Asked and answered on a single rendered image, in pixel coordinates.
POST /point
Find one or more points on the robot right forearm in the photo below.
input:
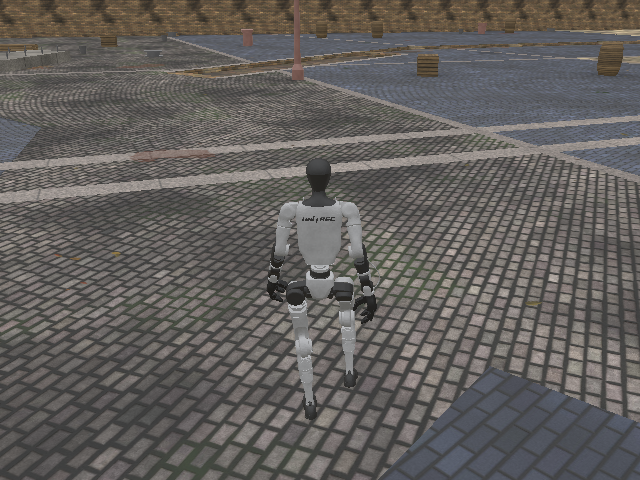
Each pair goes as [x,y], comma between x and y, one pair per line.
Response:
[363,273]

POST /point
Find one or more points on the right robot upper arm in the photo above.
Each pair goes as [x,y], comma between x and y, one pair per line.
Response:
[350,211]

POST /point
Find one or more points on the left robot foot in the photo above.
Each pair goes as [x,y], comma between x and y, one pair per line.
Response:
[310,411]

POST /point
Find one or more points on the robot left shin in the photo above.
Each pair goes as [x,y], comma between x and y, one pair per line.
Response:
[306,373]

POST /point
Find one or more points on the robot left hand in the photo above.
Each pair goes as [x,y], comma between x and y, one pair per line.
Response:
[271,287]

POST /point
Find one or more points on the left robot upper arm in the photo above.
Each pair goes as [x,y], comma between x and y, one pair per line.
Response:
[287,212]

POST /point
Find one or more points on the robot right hand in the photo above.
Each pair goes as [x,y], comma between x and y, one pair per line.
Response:
[371,307]

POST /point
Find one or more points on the robot left forearm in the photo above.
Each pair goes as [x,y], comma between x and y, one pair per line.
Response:
[276,263]

